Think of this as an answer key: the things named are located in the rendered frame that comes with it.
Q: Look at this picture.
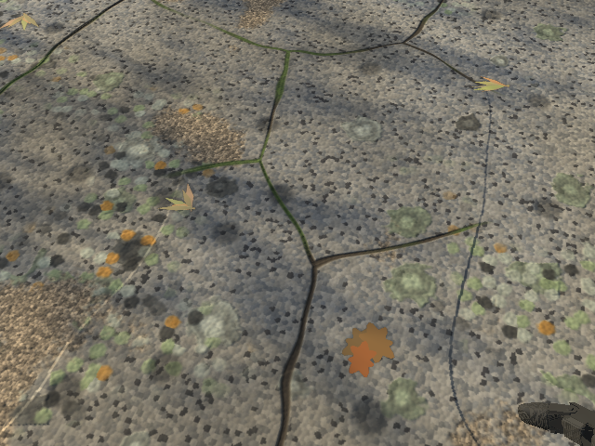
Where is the robot right hand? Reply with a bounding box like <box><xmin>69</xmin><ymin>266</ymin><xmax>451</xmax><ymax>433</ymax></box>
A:
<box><xmin>518</xmin><ymin>402</ymin><xmax>595</xmax><ymax>446</ymax></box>

